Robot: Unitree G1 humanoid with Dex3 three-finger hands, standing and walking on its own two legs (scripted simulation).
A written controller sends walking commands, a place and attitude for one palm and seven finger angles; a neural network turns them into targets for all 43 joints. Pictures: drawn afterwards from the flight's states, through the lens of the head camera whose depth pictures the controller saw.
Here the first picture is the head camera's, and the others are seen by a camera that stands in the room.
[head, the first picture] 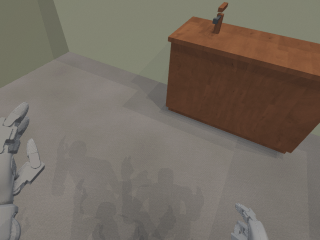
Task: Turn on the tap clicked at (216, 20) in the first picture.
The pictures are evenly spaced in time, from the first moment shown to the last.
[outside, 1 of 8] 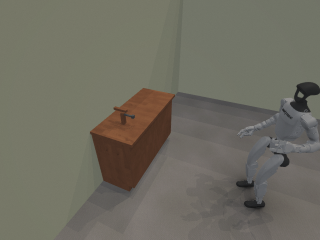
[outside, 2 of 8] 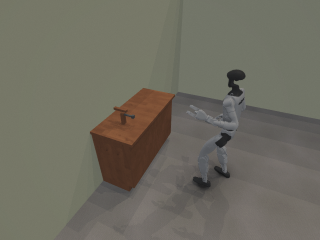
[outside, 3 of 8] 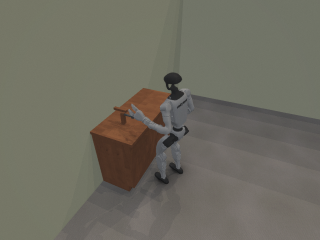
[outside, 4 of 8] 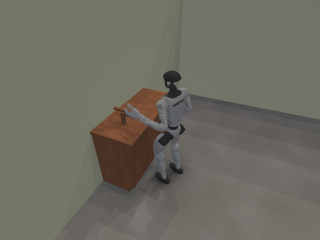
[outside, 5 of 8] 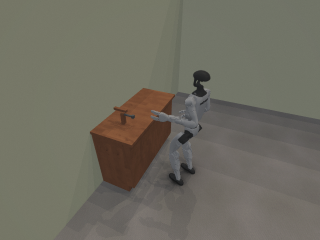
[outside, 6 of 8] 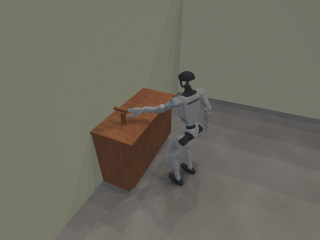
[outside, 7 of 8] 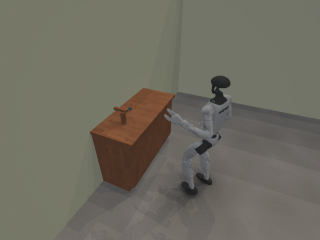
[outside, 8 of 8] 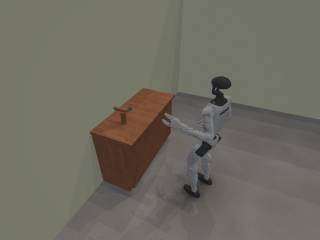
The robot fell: no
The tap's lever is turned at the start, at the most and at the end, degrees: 0 86 86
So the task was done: yes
